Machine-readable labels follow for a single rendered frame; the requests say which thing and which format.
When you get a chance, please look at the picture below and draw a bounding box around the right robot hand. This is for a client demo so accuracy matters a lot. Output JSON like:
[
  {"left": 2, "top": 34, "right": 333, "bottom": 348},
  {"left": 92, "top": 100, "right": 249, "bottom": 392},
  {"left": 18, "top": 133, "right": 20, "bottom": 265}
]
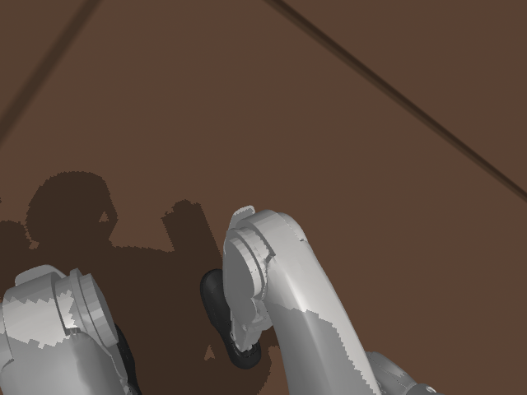
[{"left": 364, "top": 350, "right": 418, "bottom": 395}]

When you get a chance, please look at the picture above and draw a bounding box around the right robot foot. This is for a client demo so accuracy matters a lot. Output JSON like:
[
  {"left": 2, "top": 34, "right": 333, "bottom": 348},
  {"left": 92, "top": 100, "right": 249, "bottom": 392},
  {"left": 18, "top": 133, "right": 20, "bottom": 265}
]
[{"left": 200, "top": 269, "right": 261, "bottom": 369}]

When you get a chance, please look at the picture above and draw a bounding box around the left robot foot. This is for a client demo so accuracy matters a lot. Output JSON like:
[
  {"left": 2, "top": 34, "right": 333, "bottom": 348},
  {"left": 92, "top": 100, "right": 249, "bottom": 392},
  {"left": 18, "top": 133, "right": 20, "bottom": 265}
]
[{"left": 114, "top": 323, "right": 142, "bottom": 395}]

